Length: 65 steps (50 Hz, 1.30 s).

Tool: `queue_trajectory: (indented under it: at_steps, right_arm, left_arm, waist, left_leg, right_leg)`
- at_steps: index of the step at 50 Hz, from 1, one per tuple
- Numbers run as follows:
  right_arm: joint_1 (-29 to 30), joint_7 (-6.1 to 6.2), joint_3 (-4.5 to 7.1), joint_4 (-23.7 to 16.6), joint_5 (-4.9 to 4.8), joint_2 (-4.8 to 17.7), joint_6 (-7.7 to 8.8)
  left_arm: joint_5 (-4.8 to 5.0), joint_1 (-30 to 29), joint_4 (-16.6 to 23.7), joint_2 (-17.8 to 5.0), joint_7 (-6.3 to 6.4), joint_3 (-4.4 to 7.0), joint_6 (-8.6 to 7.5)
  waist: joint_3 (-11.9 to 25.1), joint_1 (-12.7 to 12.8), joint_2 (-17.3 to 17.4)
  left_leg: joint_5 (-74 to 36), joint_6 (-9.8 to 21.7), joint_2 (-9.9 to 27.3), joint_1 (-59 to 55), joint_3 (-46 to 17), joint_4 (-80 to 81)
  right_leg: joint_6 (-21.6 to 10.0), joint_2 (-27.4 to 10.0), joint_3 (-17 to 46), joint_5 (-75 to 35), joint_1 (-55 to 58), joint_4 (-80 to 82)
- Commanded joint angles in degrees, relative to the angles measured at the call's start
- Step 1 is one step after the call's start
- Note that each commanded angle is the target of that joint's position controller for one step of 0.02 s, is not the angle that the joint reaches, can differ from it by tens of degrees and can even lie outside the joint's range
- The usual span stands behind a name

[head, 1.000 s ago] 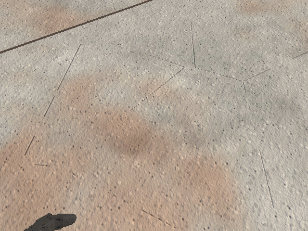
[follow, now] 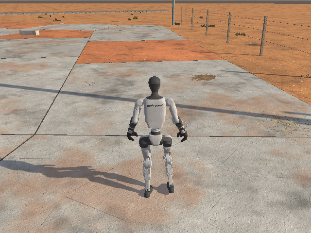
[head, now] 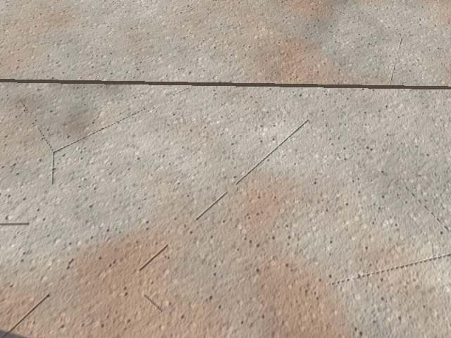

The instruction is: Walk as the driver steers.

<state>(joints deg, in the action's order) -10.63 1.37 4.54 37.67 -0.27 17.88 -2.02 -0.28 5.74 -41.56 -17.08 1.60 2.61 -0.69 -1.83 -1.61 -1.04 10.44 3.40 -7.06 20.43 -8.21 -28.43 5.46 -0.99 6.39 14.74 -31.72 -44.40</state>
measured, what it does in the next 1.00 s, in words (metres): steps on the spot: right foot, then left foot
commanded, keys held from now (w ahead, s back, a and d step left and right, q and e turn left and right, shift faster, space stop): no key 1.00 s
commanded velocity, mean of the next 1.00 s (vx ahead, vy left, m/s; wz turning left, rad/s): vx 0.02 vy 0.00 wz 0.10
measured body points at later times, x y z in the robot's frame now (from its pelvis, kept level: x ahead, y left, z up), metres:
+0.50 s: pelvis +0.03 -0.01 +0.00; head +0.04 -0.01 +0.45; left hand +0.14 +0.25 -0.12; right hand +0.17 -0.27 -0.11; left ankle +0.01 +0.12 -0.74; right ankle +0.07 -0.15 -0.74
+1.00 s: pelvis +0.04 +0.00 +0.00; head +0.05 +0.00 +0.45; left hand +0.09 +0.27 -0.14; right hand +0.13 -0.25 -0.14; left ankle +0.01 +0.12 -0.74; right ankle +0.07 -0.15 -0.74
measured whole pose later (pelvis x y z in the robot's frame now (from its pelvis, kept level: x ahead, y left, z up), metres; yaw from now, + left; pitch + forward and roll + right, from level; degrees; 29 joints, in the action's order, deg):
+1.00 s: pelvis +0.04 +0.00 +0.00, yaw +3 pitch -2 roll +0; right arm -13.6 1.4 1.7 52.9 0.3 12.4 0.3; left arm -0.1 11.1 -57.9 -13.7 2.4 2.7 0.5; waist -2.4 0.9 -0.2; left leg 18.1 0.1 -1.2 9.1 -3.0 -29.1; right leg 3.0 -2.0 2.8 13.6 -13.1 -28.5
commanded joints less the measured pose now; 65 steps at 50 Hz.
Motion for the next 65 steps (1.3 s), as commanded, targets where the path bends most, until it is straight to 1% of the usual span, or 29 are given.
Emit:
queue_trajectory:
  at_steps: [1, 2, 3, 4, 5, 6, 7, 8, 9, 10, 11, 12, 13, 14, 15, 16, 17, 18, 19, 20, 21, 22, 23, 24, 26, 35, 42, 50, 65]
  right_arm:
    - [1.15, 0.14, 1.45, -3.94, 0.18, 6.99, 0.31]
    - [1.7, 0.1, 1.06, -3.98, -0.05, 6.32, 0.28]
    - [1.64, 0.14, 0.58, -3.85, -0.28, 5.28, 0.27]
    - [-0.97, 0.16, -0.1, -3.52, 0.36, 3.25, 0.48]
    - [-6.02, 0.08, -0.6, -3.35, 1.41, 1.61, 0.88]
    - [-3.67, 0.16, 0.07, -4.3, 1.19, 4.46, 1.34]
    - [-1.9, 0.37, 1.15, -3.76, 0.68, 8.1, 1.3]
    - [-0.97, 0.52, 1.64, -3.04, 0.17, 8.38, 0.84]
    - [-1.21, 0.71, 1.61, -2.12, 0.08, 7.32, 0.04]
    - [-1.44, 0.71, 1.24, -1.89, 0.18, 5.9, -0.49]
    - [-1.62, 0.56, 0.6, -1.58, 0.09, 3.82, -0.71]
    - [-1.4, 0.4, -0.07, -1.45, 0.03, 1.95, -0.7]
    - [-0.39, 0.23, -0.63, -1.43, -0.01, 0.57, -0.55]
    - [0.53, 0.09, -0.78, -1.37, -0.2, 0.29, -0.44]
    - [0.51, -0.01, -0.59, -1.02, -0.45, 0.83, -0.42]
    - [-0.53, -0.11, -0.42, -0.23, -0.51, 1.1, -0.39]
    - [-1.4, -0.22, -0.39, 0.61, -0.26, 1.22, -0.33]
    - [-0.89, -0.23, -0.27, 0.56, 0.39, 2.58, -0.31]
    - [-0.85, 0.08, 0.14, -0.06, 1.1, 5.48, -0.35]
    - [0.09, 0.07, 0.75, 1.04, 1.26, 7.51, -0.44]
    - [0.96, -0.47, -0.01, 0.83, 1.38, 3.73, -0.14]
    - [1.16, -0.71, -0.61, 1.2, 1.83, 1.98, 0.27]
    - [1.05, -0.63, -0.57, 1.64, 1.88, 2.44, 0.73]
    - [0.86, -0.62, -0.6, 2.02, 1.59, 2.64, 1.25]
    - [-0.55, -0.37, -0.81, 3.06, 1.32, 2.31, 1.98]
    - [-2.43, 0.0, -1.25, 6.48, 0.91, 1.39, 2.71]
    - [-3.3, 0.06, -1.43, 9.94, 0.7, 0.8, 2.9]
    - [-4.32, 0.28, -1.71, 13.91, 0.57, 0.51, 2.84]
    - [-6.68, 0.65, -2.5, 19.48, 0.4, -0.14, 2.78]
  left_arm:
    - [0.13, 1.14, 3.52, -5.28, -0.5, 1.52, -1.06]
    - [0.08, 2.1, 3.41, -4.96, -0.77, 1.57, -1.5]
    - [-0.13, 3.47, 3.09, -4.67, -1.02, 1.6, -2.0]
    - [-1.18, 3.74, 3.58, -7.18, -0.91, 2.02, -2.3]
    - [-2.16, 1.68, 4.82, -11.27, -0.54, 2.65, -1.93]
    - [-2.94, 3.39, 3.34, -8.24, -0.68, 2.04, -1.78]
    - [-2.22, 3.64, 3.61, -6.9, -0.88, 1.73, -1.96]
    - [-1.36, 3.34, 3.25, -6.9, -0.82, 1.89, -1.9]
    - [-0.61, 2.48, 3.36, -6.69, -0.8, 1.76, -1.78]
    - [-0.12, 1.2, 3.18, -6.33, -0.73, 1.6, -1.54]
    - [-0.14, 0.2, 2.99, -5.85, -0.74, 1.4, -1.13]
    - [-0.23, -0.36, 2.77, -5.29, -0.8, 1.33, -0.68]
    - [-0.25, 0.18, 2.41, -4.9, -0.8, 1.32, -0.26]
    - [-0.23, 1.53, 1.92, -5.01, -0.77, 1.41, 0.08]
    - [-0.1, 2.48, 1.48, -5.38, -0.77, 1.5, 0.33]
    - [0.23, 2.38, 1.24, -5.42, -0.81, 1.44, 0.49]
    - [0.61, 2.8, 0.83, -5.02, -0.91, 1.25, 0.47]
    - [0.63, 4.69, 0.18, -4.61, -1.02, 1.04, 0.08]
    - [-0.29, 5.34, 0.08, -3.97, -1.36, 0.65, -0.62]
    - [-0.93, 7.24, -0.04, -2.29, -1.76, 0.3, -1.31]
    - [-1.43, 4.18, -0.51, -2.93, -1.75, 0.23, -1.44]
    - [-1.19, 2.25, -0.66, -3.57, -1.66, 0.51, -1.32]
    - [-0.91, 1.72, -1.01, -3.33, -1.32, 0.53, -1.07]
    - [-0.78, 2.07, -1.3, -3.4, -1.02, 0.58, -0.7]
    - [-0.59, 3.0, -2.18, -3.27, -0.64, 0.67, -0.46]
    - [-0.18, 4.23, -7.31, -3.03, 0.08, 1.09, 0.05]
    - [0.04, 4.92, -11.28, -3.15, 0.66, 1.28, 0.46]
    - [0.18, 5.73, -15.08, -2.84, 1.11, 1.17, 0.77]
    - [0.29, 7.5, -19.54, -1.46, 1.39, 0.55, 1.05]
  waist:
    - [9.48, 0.77, 10.0]
    - [9.35, 1.7, 10.04]
    - [8.68, 2.79, 9.76]
    - [8.83, 1.68, 5.73]
    - [8.67, -2.72, -8.08]
    - [8.3, -0.76, -14.71]
    - [7.59, 1.15, -10.66]
    - [7.35, 1.47, -7.69]
    - [6.87, 1.25, -6.26]
    - [6.47, 0.74, -5.96]
    - [6.26, 0.04, -6.13]
    - [6.39, 0.03, -7.46]
    - [6.95, 0.92, -8.95]
    - [7.55, 2.02, -10.14]
    - [8.02, 2.4, -10.79]
    - [8.08, 1.71, -10.59]
    - [7.53, 1.11, -9.94]
    - [7.29, 1.74, -8.35]
    - [7.94, 2.61, -3.66]
    - [7.7, 5.54, 6.05]
    - [6.4, 3.36, 6.18]
    - [4.27, 2.83, 5.09]
    - [3.08, 2.69, 4.65]
    - [1.9, 2.66, 5.23]
    - [1.34, 2.78, 5.23]
    - [0.95, 2.46, 2.32]
    - [1.09, 2.42, 1.56]
    - [0.38, 2.37, 1.58]
    - [-0.9, 2.21, 1.23]
  left_leg:
    - [-14.58, 8.67, 14.67, -6.06, -13.61, 3.32]
    - [-14.92, 7.72, 14.2, -6.5, -14.08, 1.54]
    - [-12.64, 5.8, 12.7, -5.64, -14.03, -0.11]
    - [-4.64, 2.6, 9.76, -2.93, -11.89, -4.17]
    - [16.86, -1.06, 1.89, 3.24, -3.96, -13.42]
    - [26.09, -3.96, 1.66, 7.07, -0.59, -20.13]
    - [25.96, -5.46, 3.18, 7.87, -1.32, -27.63]
    - [23.94, -6.46, 3.24, 9.47, -1.2, -31.7]
    - [22.63, -7.53, 3.76, 9.68, -1.22, -33.45]
    - [20.85, -8.25, 4.71, 8.6, -1.17, -32.24]
    - [19.62, -8.71, 5.14, 5.8, 0.87, -28.22]
    - [18.5, -9.02, 5.55, 3.13, 3.25, -22.79]
    - [17.3, -9.14, 5.93, 0.72, 4.76, -17.46]
    - [15.33, -9.11, 6.09, -1.1, 5.49, -12.91]
    - [12.51, -8.88, 6.1, -3.0, 6.02, -8.37]
    - [7.36, -8.2, 5.96, -5.81, 6.78, -1.77]
    - [0.85, -7.08, 5.64, -9.34, 7.41, 5.92]
    - [-3.52, -5.6, 6.92, -13.06, 5.34, 8.13]
    - [-11.24, -3.64, 11.6, -16.99, 0.84, 6.27]
    - [-7.57, -0.44, 13.02, -13.53, -0.41, 3.58]
    - [1.11, 0.65, 12.32, -8.12, -0.72, 5.2]
    - [4.79, -0.1, 11.64, -5.83, -0.56, 6.18]
    - [5.14, -1.08, 10.91, -4.6, 0.06, 6.3]
    - [3.97, -1.65, 10.66, -4.1, 0.29, 6.22]
    - [2.42, -2.17, 10.35, -3.85, 0.66, 5.73]
    - [-0.21, -2.05, 9.51, -5.06, 1.33, 5.31]
    - [-2.52, -2.11, 8.74, -6.34, 2.45, 5.37]
    - [-2.79, -2.35, 8.05, -6.8, 3.49, 5.85]
    - [-0.82, -2.7, 7.38, -6.3, 4.65, 6.64]
  right_leg:
    - [-1.03, 1.03, -1.99, 0.19, 8.23, 5.59]
    - [-2.1, 1.11, -2.58, -2.45, 10.99, 11.2]
    - [-3.59, 0.53, -2.83, -9.55, 15.56, 19.42]
    - [-6.12, -6.03, 2.78, -17.71, 20.71, 22.34]
    - [-12.54, -16.41, 13.33, -33.92, 25.06, 22.21]
    - [-21.45, -22.02, 22.18, -33.78, 22.46, 24.63]
    - [-22.59, -20.66, 21.47, -31.21, 22.52, 24.71]
    - [-20.68, -18.02, 17.56, -29.67, 23.55, 23.63]
    - [-18.88, -15.93, 14.06, -29.16, 23.58, 22.97]
    - [-17.79, -14.79, 11.78, -28.97, 22.78, 22.81]
    - [-16.54, -12.41, 8.27, -29.31, 21.19, 22.75]
    - [-15.61, -10.33, 5.5, -29.64, 20.72, 22.47]
    - [-15.36, -9.26, 4.11, -29.93, 21.33, 22.0]
    - [-15.77, -9.32, 4.23, -29.95, 22.52, 21.69]
    - [-16.11, -9.56, 4.65, -28.88, 23.41, 21.2]
    - [-15.8, -9.3, 4.6, -26.55, 23.24, 20.55]
    - [-14.65, -8.66, 4.36, -23.04, 22.08, 20.37]
    - [-12.26, -8.15, 4.67, -17.78, 19.69, 20.83]
    - [-9.26, -6.66, 2.96, -11.81, 16.03, 19.17]
    - [-6.29, -1.88, -2.33, -4.29, 16.26, 19.27]
    - [-4.01, -0.92, -3.96, -2.68, 19.86, 18.23]
    - [-3.48, -0.87, -4.0, -3.57, 20.33, 17.92]
    - [-3.77, -1.07, -3.97, -4.63, 20.61, 17.52]
    - [-4.01, -1.07, -3.75, -5.85, 20.27, 17.33]
    - [-4.28, -1.23, -3.55, -6.87, 20.55, 17.43]
    - [-3.35, -1.22, -3.6, -9.29, 21.75, 17.81]
    - [-3.27, -1.25, -3.71, -10.51, 22.45, 18.23]
    - [-3.47, -1.06, -4.02, -10.36, 22.43, 18.82]
    - [-3.8, -0.54, -4.54, -9.0, 21.9, 19.57]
